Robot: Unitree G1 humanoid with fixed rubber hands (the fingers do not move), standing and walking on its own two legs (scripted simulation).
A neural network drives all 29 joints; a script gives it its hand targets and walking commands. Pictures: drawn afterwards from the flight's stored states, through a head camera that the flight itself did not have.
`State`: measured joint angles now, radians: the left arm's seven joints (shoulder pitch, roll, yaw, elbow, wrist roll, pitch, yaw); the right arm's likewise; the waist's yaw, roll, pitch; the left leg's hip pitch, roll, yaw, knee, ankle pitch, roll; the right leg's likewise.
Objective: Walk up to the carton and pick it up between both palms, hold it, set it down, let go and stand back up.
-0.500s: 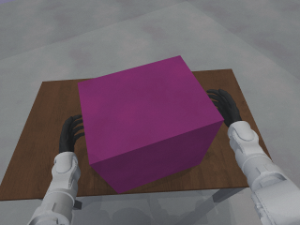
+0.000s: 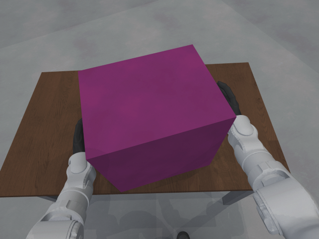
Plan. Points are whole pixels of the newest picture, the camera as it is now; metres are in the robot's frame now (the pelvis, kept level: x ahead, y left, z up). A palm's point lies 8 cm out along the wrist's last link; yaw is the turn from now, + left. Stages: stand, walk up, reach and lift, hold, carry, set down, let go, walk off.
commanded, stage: reach and lift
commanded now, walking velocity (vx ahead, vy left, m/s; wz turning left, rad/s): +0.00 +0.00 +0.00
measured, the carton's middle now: (153, 125) +0.43 +0.03 -0.02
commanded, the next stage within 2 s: none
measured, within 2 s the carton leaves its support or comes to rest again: leaves its support in 1.62 s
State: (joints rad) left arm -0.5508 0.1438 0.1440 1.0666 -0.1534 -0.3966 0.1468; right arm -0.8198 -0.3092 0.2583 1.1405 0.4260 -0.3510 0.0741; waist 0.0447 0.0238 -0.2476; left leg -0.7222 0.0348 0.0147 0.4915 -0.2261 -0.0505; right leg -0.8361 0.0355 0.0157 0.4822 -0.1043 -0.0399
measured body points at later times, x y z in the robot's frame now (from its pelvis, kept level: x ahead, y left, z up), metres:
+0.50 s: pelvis +0.01 +0.00 +0.00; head +0.10 -0.02 +0.44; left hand +0.38 +0.21 +0.00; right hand +0.44 -0.17 +0.02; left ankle -0.02 +0.15 -0.72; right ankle +0.05 -0.09 -0.72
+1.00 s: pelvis +0.01 +0.01 +0.00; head +0.10 -0.01 +0.44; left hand +0.37 +0.21 +0.00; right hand +0.44 -0.17 +0.02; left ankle -0.02 +0.15 -0.72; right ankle +0.05 -0.09 -0.72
